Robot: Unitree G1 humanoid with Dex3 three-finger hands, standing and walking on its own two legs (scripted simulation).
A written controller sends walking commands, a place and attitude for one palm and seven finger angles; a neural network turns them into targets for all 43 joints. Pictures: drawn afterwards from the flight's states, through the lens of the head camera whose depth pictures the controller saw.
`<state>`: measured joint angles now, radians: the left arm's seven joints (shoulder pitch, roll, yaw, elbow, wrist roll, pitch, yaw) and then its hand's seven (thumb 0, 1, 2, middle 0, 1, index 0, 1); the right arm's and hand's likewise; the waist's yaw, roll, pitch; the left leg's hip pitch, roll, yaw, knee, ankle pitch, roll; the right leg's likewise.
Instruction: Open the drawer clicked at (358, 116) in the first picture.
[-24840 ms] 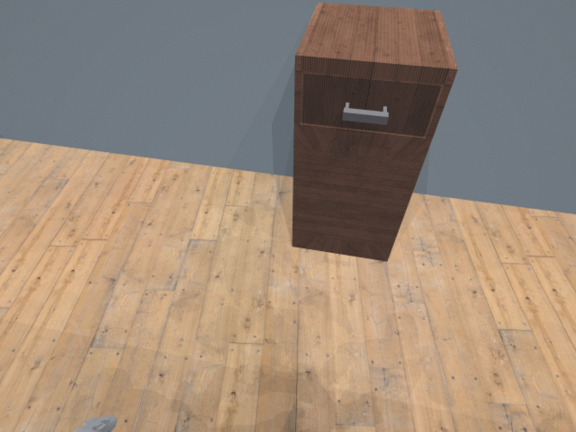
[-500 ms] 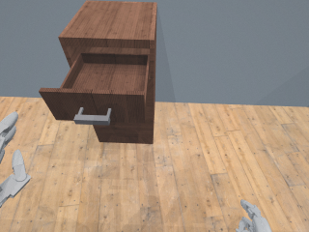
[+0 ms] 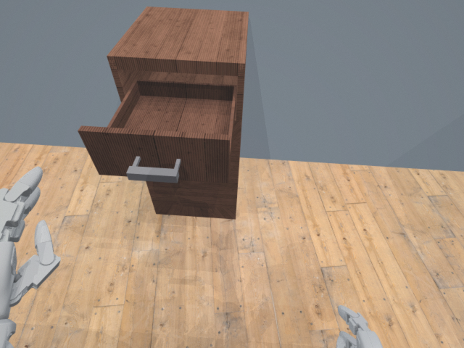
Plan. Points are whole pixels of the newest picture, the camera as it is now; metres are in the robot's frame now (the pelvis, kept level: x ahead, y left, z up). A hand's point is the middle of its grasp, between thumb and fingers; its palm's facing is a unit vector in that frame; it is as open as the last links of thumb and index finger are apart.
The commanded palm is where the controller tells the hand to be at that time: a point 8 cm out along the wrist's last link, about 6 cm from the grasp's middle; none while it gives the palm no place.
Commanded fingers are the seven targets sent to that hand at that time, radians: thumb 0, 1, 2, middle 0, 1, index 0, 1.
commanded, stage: let the arm hang, fingers relaxed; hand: left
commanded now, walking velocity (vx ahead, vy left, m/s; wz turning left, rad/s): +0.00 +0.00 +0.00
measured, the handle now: (155, 167) +0.54 +0.21 -0.05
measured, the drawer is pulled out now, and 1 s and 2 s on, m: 0.30 0.30 0.30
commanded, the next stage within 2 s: look to check the result in 1.08 s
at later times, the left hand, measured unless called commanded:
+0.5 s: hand out of the picture -0.02 +0.21 -0.17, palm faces +0.02 -0.97 -0.23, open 7.2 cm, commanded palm none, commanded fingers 0.00 0.90 0.90 -0.20 -0.30 -0.20 -0.30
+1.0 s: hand out of the picture -0.02 +0.17 -0.17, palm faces +0.01 -0.99 -0.17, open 7.3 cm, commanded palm none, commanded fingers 0.00 0.90 0.90 -0.20 -0.30 -0.20 -0.30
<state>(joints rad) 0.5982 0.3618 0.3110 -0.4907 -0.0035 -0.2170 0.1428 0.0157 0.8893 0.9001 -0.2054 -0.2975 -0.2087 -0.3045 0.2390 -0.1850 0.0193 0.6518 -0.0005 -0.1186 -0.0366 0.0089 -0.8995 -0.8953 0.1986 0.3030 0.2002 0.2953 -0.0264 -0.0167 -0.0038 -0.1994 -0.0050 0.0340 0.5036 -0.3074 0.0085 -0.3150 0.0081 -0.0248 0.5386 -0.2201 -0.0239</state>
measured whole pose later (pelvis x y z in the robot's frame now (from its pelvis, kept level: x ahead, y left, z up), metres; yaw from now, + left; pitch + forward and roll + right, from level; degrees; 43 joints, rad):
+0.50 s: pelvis +0.00 +0.01 +0.01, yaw +0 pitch -2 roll +0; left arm 0.31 0.20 0.02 1.09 0.01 0.03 0.02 -0.01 0.95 0.90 -0.20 -0.30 -0.20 -0.30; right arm 0.35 -0.15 0.01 1.08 -0.01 0.02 -0.04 0.00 -0.90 -0.90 0.19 0.30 0.20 0.29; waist 0.00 0.00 0.08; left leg -0.12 -0.01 0.03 0.43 -0.28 0.02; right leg -0.20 0.01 -0.02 0.41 -0.17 -0.01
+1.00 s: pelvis -0.01 +0.01 +0.01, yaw -1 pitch -3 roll +0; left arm 0.30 0.11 0.01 1.14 0.02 0.00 0.03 0.01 0.92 0.90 -0.20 -0.30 -0.20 -0.30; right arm 0.35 -0.10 0.00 1.12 -0.01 0.00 -0.04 0.00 -0.91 -0.90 0.19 0.30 0.20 0.29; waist -0.01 0.00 0.05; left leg -0.11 -0.01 0.05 0.42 -0.25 0.02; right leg -0.22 0.01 0.00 0.42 -0.15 -0.02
